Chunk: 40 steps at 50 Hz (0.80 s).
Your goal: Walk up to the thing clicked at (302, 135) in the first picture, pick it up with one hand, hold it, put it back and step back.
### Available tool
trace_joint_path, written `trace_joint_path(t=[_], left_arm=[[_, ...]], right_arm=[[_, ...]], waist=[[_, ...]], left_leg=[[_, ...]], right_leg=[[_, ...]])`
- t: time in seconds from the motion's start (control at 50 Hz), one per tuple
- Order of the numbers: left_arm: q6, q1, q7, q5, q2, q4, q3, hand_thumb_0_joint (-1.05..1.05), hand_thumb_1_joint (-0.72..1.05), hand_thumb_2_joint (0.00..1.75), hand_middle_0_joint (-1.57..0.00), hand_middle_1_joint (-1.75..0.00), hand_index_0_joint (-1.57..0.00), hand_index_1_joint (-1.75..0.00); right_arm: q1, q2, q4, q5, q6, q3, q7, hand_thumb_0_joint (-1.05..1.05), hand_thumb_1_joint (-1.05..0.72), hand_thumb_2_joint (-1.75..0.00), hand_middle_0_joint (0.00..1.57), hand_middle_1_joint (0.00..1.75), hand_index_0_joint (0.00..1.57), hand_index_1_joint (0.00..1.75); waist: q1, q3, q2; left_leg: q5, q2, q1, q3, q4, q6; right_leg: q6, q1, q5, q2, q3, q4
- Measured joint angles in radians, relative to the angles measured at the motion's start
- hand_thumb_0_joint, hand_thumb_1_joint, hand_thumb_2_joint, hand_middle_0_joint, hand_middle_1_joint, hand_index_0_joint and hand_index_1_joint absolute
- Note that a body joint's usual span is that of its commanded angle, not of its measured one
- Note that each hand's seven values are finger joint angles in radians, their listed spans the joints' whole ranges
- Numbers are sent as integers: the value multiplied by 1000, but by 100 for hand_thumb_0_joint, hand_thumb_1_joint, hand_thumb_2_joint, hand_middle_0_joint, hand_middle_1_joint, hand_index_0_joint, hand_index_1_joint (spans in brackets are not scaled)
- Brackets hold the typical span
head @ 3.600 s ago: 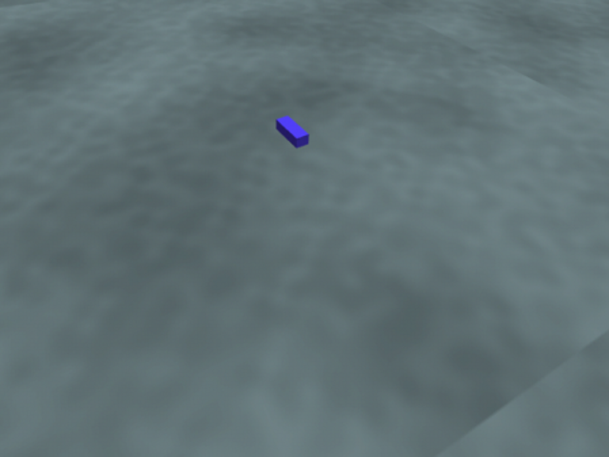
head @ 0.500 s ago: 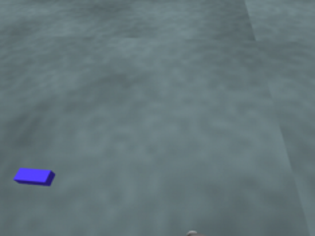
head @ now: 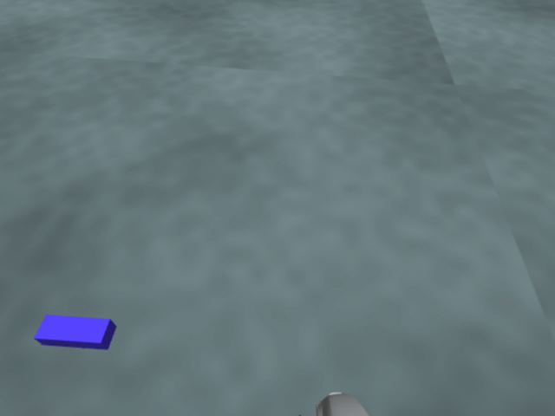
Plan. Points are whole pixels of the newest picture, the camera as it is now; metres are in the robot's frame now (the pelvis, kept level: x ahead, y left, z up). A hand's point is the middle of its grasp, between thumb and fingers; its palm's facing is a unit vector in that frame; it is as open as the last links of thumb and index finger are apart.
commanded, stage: walk up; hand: left
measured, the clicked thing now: (76, 332) +0.54 +0.65 -0.70
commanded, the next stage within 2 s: none
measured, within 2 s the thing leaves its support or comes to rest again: neither
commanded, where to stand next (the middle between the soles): +0.19 +0.35 m, yaw -7 degrees
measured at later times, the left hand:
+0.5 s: hand out of the picture +0.12 +0.51 -0.10, palm faces -0.04 -0.77 -0.64, open 7.4 cm
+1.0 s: hand out of the picture +0.18 +0.67 -0.11, palm faces -0.06 -0.84 -0.54, open 7.4 cm
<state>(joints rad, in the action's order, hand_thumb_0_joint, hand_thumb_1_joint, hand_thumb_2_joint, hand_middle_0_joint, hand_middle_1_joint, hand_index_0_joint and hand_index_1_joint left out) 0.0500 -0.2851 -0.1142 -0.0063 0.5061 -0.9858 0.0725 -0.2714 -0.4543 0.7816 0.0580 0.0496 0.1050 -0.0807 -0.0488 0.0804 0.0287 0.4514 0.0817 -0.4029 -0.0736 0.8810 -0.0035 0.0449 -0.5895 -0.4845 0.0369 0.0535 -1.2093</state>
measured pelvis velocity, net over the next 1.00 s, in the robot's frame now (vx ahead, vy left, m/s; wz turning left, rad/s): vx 0.11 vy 0.37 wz -0.04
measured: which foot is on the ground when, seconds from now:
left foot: down 0.00-0.18, up 0.20-0.52, down 0.54-0.82, up 0.84-1.00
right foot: up 0.00-0.16, down 0.18-0.56, up 0.58-0.78, down 0.80-1.00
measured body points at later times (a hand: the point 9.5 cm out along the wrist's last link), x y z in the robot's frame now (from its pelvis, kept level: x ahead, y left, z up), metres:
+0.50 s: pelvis +0.05 +0.18 -0.01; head +0.08 +0.14 +0.44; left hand +0.12 +0.55 -0.06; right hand +0.14 -0.17 -0.12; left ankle +0.09 +0.37 -0.68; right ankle +0.12 -0.02 -0.70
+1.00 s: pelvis +0.11 +0.37 +0.00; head +0.15 +0.34 +0.45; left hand +0.18 +0.71 -0.08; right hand +0.16 +0.05 -0.13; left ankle +0.14 +0.51 -0.66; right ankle +0.17 +0.21 -0.70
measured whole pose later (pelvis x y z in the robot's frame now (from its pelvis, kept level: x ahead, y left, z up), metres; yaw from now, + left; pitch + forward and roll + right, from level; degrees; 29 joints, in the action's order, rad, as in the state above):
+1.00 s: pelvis +0.11 +0.37 +0.00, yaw -2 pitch -2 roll -1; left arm 0.07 -0.29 -0.08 0.03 0.40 -0.86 0.04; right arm -0.29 -0.44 0.79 0.03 0.08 0.09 -0.06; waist 0.01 0.13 0.10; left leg 0.49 0.04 -0.51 0.04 1.11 0.02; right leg 0.02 -0.43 -0.34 0.09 -0.07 -0.81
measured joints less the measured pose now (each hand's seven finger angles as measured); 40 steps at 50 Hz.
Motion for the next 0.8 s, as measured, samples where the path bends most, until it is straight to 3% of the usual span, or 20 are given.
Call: trace_joint_path(t=[0.1,0.16,0.2,0.26,0.36,0.46,0.52,0.56,0.6,0.68,0.76,0.8], left_arm=[[25,26,19,-14,-57,24,-24,1,90,89,-21,-30,-21,-30],[40,24,24,-12,-90,66,-33,1,90,89,-21,-30,-21,-30],[50,17,15,4,-98,102,-31,1,90,89,-21,-30,-21,-30],[36,29,6,10,-109,118,-41,0,90,89,-21,-30,-22,-30],[41,10,11,29,-100,126,-31,0,90,89,-21,-30,-22,-30],[40,-23,20,45,-52,121,-7,0,89,89,-21,-30,-22,-30],[32,-32,21,48,-16,115,4,1,89,89,-21,-30,-22,-30],[15,-25,15,48,13,96,13,1,89,89,-21,-30,-22,-30],[-9,-13,-5,38,15,53,19,1,90,89,-21,-30,-21,-30],[-2,2,-5,8,8,4,8,1,90,89,-21,-30,-21,-30],[25,1,16,-2,-37,17,-13,1,90,89,-21,-30,-21,-30],[45,-9,19,1,-58,47,-22,1,90,89,-21,-30,-21,-30]], right_arm=[[-39,20,-9,7,2,-17,10,0,-90,-89,21,30,21,30],[-58,16,-19,7,23,-20,9,0,-90,-89,21,30,21,30],[-56,17,-20,-1,35,-21,11,0,-90,-89,21,30,21,30],[-42,23,-7,3,57,-19,18,0,-90,-89,21,30,21,30],[-5,0,-12,2,52,-11,1,0,-90,-89,21,30,21,30],[27,-34,-30,2,52,5,-16,0,-90,-89,21,30,21,30],[32,-61,-37,4,47,19,-20,0,-90,-89,21,30,21,30],[28,-63,-37,8,30,31,-15,0,-90,-89,21,30,21,30],[12,-55,-35,6,18,23,-10,0,-90,-89,20,30,21,30],[-10,2,-13,5,18,-10,4,0,-90,-89,20,30,21,30],[-50,19,-19,9,20,-26,5,0,-90,-89,21,30,21,30],[-72,17,-27,5,29,-29,5,0,-90,-89,21,30,21,30]], waist=[[-34,43,6],[-36,52,28],[-17,64,49],[3,66,92],[27,43,117],[43,18,104],[54,5,92],[54,10,51],[45,4,47],[5,9,24],[-19,27,29],[-16,31,34]], left_leg=[[-27,-45,93,-48,-116,53],[0,-69,109,-72,-102,71],[42,-79,60,-37,39,50],[77,-91,-52,67,314,16],[-12,-25,-158,161,411,6],[7,61,-135,160,232,0],[24,68,-77,127,105,7],[37,28,-45,84,80,-33],[62,17,-50,66,119,-37],[33,-8,-3,41,39,2],[13,-45,49,16,-38,43],[22,-69,49,3,-23,60]], right_leg=[[-16,24,37,-29,-148,205],[-5,116,196,-45,-187,447],[26,137,243,-54,-179,478],[30,148,212,-42,-184,446],[-12,157,206,15,-146,449],[-35,121,178,76,-84,404],[-42,87,151,115,-43,359],[-23,59,78,153,17,291],[-6,23,-49,103,56,161],[-7,-21,-25,24,-46,43],[-17,47,12,-13,-172,222],[-9,127,121,-35,-191,415]])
